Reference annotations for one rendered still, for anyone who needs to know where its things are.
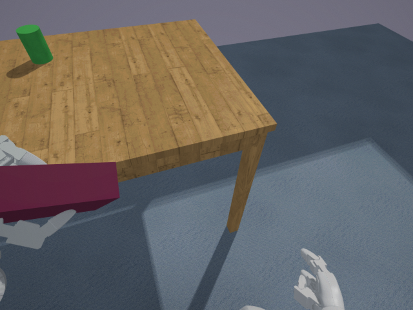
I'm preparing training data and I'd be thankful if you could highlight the right robot hand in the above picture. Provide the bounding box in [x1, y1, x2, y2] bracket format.
[294, 248, 345, 310]

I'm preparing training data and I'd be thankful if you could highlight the left robot hand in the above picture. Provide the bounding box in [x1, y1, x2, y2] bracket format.
[0, 135, 76, 249]

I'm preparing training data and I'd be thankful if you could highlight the sponge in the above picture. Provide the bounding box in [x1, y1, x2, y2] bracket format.
[0, 162, 120, 223]

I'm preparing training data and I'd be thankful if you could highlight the table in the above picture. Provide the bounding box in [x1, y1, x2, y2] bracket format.
[0, 19, 277, 233]

